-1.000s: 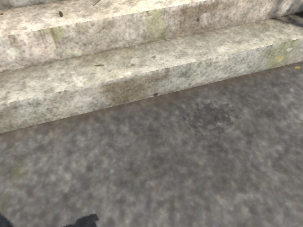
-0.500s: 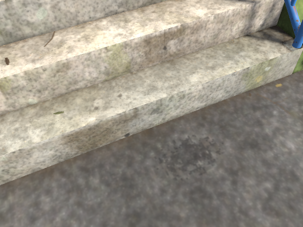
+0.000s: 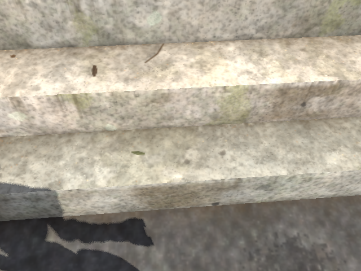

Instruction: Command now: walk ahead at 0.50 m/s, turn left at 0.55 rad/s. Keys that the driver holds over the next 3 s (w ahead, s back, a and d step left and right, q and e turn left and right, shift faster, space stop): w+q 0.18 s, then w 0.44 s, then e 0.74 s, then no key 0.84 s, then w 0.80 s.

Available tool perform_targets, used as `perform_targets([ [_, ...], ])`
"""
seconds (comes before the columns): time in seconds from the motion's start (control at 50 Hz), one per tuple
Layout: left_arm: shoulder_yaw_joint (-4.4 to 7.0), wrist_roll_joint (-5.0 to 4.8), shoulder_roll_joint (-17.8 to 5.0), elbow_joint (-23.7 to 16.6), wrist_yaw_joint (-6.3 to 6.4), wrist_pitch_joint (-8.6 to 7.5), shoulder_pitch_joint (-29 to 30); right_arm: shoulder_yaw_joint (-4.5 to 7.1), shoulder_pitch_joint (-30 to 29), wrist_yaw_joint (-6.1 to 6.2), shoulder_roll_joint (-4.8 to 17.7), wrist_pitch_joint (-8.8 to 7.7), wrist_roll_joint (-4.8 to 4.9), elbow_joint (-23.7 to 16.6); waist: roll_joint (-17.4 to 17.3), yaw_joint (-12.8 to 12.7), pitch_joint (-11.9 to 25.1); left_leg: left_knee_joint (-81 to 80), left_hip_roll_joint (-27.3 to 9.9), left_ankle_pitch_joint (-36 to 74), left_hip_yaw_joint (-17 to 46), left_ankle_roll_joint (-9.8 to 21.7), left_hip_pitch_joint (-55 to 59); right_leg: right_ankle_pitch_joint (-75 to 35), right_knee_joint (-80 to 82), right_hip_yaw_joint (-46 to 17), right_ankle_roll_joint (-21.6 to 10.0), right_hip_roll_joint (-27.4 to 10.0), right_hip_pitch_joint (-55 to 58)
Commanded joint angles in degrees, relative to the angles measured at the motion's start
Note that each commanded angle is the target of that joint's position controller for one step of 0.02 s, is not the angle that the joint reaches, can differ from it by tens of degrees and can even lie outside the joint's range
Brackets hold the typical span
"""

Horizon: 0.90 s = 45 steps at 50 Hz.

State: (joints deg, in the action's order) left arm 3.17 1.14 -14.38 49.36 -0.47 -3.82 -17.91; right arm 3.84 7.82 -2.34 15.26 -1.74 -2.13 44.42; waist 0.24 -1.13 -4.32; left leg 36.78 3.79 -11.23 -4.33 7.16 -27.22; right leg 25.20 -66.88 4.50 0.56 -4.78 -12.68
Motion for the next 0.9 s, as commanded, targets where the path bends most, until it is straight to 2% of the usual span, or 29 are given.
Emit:
perform_targets([
  [0.02,0.56,0.15,-6.0,-6.8,-0.31,-2.15,3.8,3.13,10.0,1.17,9.8,0.15,1.41,0.3,0.3,3.2,6.8,-21.3,-16.8,7.5,28.0,9.5,26.8,-7.5,-4.5,-6.4,-1.3,-1.9,-25.6],
  [0.04,0.53,1.31,-6.1,-6.5,-0.14,-1.18,2.3,2.48,8.2,1.27,7.9,-0.16,1.97,0.2,-0.8,1.1,5.9,-22.2,-14.5,12.0,24.1,8.5,21.8,-8.0,-1.5,-6.6,-0.8,-2.5,-21.2],
  [0.06,0.44,1.96,-6.0,-5.8,-0.16,-0.11,0.7,2.07,7.3,1.16,7.0,-0.6,2.09,0.0,-1.5,0.1,6.9,-22.8,-13.1,14.9,21.8,8.3,19.5,-8.0,0.1,-6.6,-0.4,-2.6,-17.9],
  [0.1,0.15,2.15,-5.1,-5.8,-0.5,1.23,0.2,2.17,8.7,0.85,7.9,-1.7,2.23,0.5,-1.6,-0.6,7.2,-23.4,-11.7,19.0,19.5,8.9,17.5,-7.9,3.2,-5.8,0.7,-2.2,-16.8],
  [0.14,-0.11,2.03,-4.6,-6.8,-0.56,1.67,3.4,2.41,10.2,0.92,9.0,-1.97,2.09,1.1,-2.4,0.3,5.2,-25.1,-10.7,16.7,19.1,8.6,16.2,-11.6,7.8,-5.1,1.8,-2.2,-19.0],
  [0.24,-0.63,1.42,-4.4,-9.4,-0.8,0.88,13.8,2.3,14.5,1.39,9.2,-2.27,1.95,2.7,-4.3,4.3,2.5,-26.6,-10.3,11.8,19.4,6.1,20.9,-22.3,23.7,-4.8,2.4,-0.9,-23.3],
  [0.32,-1.13,0.92,-4.2,-10.2,-1.22,-0.13,18.0,1.8,16.3,1.95,8.6,-2.95,1.25,4.2,-4.6,5.9,2.3,-23.7,-11.1,19.6,18.2,4.5,24.4,-24.6,33.0,-3.7,1.0,1.3,-19.5],
  [0.38,-0.88,1.02,-5.3,-9.8,-0.52,-1.17,15.5,1.78,14.4,2.48,9.7,-3.38,1.21,4.4,-4.8,3.7,3.3,-19.2,-12.5,30.9,19.0,2.5,25.4,-21.3,37.1,-3.6,-1.4,3.1,-11.9],
  [0.4,-0.4,1.0,-6.5,-8.7,-0.15,-1.58,11.8,1.81,13.5,2.55,10.0,-3.57,1.23,4.5,-4.9,2.0,4.6,-15.4,-12.1,36.7,18.9,1.6,26.2,-19.1,38.7,-3.3,-2.3,4.2,-7.9],
  [0.42,0.0,1.06,-7.1,-6.5,0.38,-2.1,5.5,1.5,12.6,2.4,9.7,-3.69,1.3,4.7,-3.5,-1.1,7.6,-7.8,-9.8,41.0,17.3,0.7,26.4,-19.8,43.0,-2.3,-3.5,5.5,-0.8],
  [0.44,0.56,1.89,-9.0,-5.0,1.17,-2.62,-1.0,0.65,12.4,2.29,7.8,-4.0,1.47,4.2,-1.2,-4.1,12.1,1.9,-7.3,34.8,15.9,-0.5,21.6,-20.3,43.5,-6.5,-5.3,0.8,9.3],
  [0.46,2.01,2.93,-15.3,-5.0,1.56,-2.67,-6.3,-0.7,16.6,2.21,3.4,-4.16,3.48,2.6,9.9,-3.6,18.3,18.2,-0.5,14.1,10.9,-2.9,7.2,-20.3,45.2,-26.2,-11.1,-13.4,23.7],
  [0.48,2.82,2.21,-15.5,-3.0,0.75,-1.61,-6.3,-0.63,17.8,2.62,4.6,-3.72,2.87,3.5,15.6,-2.2,17.7,27.4,3.8,-15.9,8.6,-3.2,-1.8,-23.1,51.3,-39.5,-14.9,-18.6,23.0],
  [0.5,1.6,1.3,-10.5,-4.4,-0.07,-1.32,-1.5,-0.53,16.1,2.7,6.4,-2.93,1.29,4.5,7.0,-0.1,12.0,31.5,0.1,-14.0,11.5,-2.7,-3.4,-19.1,51.5,-34.8,-14.7,-16.5,16.6],
  [0.52,0.5,0.78,-6.2,-5.2,-0.38,-1.36,2.7,-0.77,13.2,2.34,6.1,-2.61,0.71,4.8,2.5,0.3,9.0,30.7,-1.9,-10.5,11.4,-3.2,-2.9,-20.1,52.7,-27.9,-13.8,-13.7,11.6],
  [0.54,-0.24,0.55,-4.2,-5.0,-0.24,-1.52,4.2,-1.07,11.4,2.19,5.3,-2.35,0.65,4.6,2.6,1.1,6.7,27.9,-3.9,-8.5,10.5,-3.6,-1.9,-24.8,54.5,-22.1,-12.0,-11.2,7.9],
  [0.56,-0.64,0.28,-3.6,-4.1,-0.01,-1.95,4.1,-1.31,10.1,2.13,4.6,-1.86,-0.3,4.2,3.6,1.7,5.4,26.1,-4.6,-7.5,9.6,-4.5,-0.3,-33.9,54.8,-17.8,-10.9,-9.4,5.2],
  [0.6,-0.5,0.26,-4.8,-2.5,-0.14,-2.91,3.0,-1.9,10.9,2.18,3.2,-1.27,-0.77,5.1,3.9,2.5,7.7,24.9,-3.9,-5.8,7.6,-5.6,3.3,-48.7,52.9,-11.8,-10.7,-7.4,3.9],
  [0.66,-1.13,-0.46,-4.5,-0.9,-0.05,-3.75,3.9,-3.18,7.2,2.38,1.1,-1.51,-0.43,4.7,4.7,3.4,7.9,11.0,-4.3,-4.1,4.6,-7.4,7.6,-63.4,50.7,-7.4,-10.4,-5.1,1.7],
  [0.68,-1.33,-0.51,-4.6,-0.5,0.2,-3.69,3.8,-3.64,5.3,2.75,0.4,-1.59,-0.36,4.6,5.5,2.8,8.2,5.4,-3.7,-3.5,3.9,-7.8,9.4,-66.8,49.5,-6.8,-9.9,-4.3,2.0],
  [0.72,-0.97,-0.37,-6.2,0.8,0.61,-3.02,1.9,-3.98,3.7,3.46,0.6,-1.51,0.39,4.9,7.6,1.6,9.5,-1.1,-2.3,-1.5,2.9,-8.1,10.2,-68.6,46.9,-8.2,-9.4,-4.0,5.4],
  [0.76,-0.71,-0.81,-6.6,1.2,0.72,-2.22,1.4,-3.98,3.4,4.08,1.6,-1.62,1.22,5.3,8.1,1.2,10.2,-6.1,-2.3,2.0,3.1,-7.6,11.6,-63.0,45.2,-10.9,-9.1,-4.1,6.6],
  [0.78,-0.71,-1.09,-6.2,0.7,0.77,-1.84,2.8,-4.35,7.2,4.77,0.1,-1.48,1.4,6.8,8.6,2.9,11.8,-8.6,-1.9,7.9,1.7,-7.4,18.2,-57.0,43.7,-11.0,-8.7,-3.8,2.7],
  [0.8,-0.98,-1.22,-5.1,0.1,0.65,-1.54,3.9,-4.31,7.1,5.19,1.0,-1.5,1.04,6.8,6.4,3.3,10.4,-11.3,-3.1,12.5,2.4,-7.1,21.8,-50.3,42.4,-12.2,-7.5,-3.0,-1.4],
  [0.82,-1.09,-1.42,-4.1,-0.2,0.56,-1.31,3.6,-3.82,6.9,5.53,3.2,-1.84,0.21,6.4,2.9,3.0,9.9,-12.3,-7.8,17.8,6.4,-6.2,26.0,-38.8,40.0,-13.2,-6.2,-1.6,-6.0],
  [0.84,-1.37,-1.85,-1.8,-1.0,0.64,-0.82,1.6,-3.25,6.6,5.46,6.2,-1.84,-0.47,5.7,-4.4,1.5,9.8,-10.2,-15.8,37.4,11.6,-3.3,30.5,-21.0,34.6,-11.2,-4.8,2.1,-11.4],
  [0.86,-1.94,-1.73,0.4,-0.4,1.32,0.41,-1.9,-2.74,5.8,5.35,6.8,-1.02,0.19,5.3,-10.3,0.5,12.2,-11.5,-22.4,40.2,15.5,2.7,29.0,-3.8,29.5,-8.4,-4.2,5.2,-11.4],
  [0.88,-1.57,-1.04,-1.2,-0.2,1.79,1.73,-1.3,-2.59,4.2,5.48,5.6,-0.42,0.64,3.9,-10.2,0.9,11.2,-14.4,-25.0,33.1,17.8,5.5,24.3,2.4,24.2,-6.0,-3.5,5.9,-10.0],
  [0.9,-0.62,-0.27,-3.1,-0.8,1.82,2.82,0.4,-2.59,3.1,5.8,4.9,-0.09,0.69,2.9,-10.0,1.5,10.0,-16.7,-25.5,27.6,17.8,6.7,20.1,6.5,17.3,-4.5,-2.8,6.2,-9.5],
])
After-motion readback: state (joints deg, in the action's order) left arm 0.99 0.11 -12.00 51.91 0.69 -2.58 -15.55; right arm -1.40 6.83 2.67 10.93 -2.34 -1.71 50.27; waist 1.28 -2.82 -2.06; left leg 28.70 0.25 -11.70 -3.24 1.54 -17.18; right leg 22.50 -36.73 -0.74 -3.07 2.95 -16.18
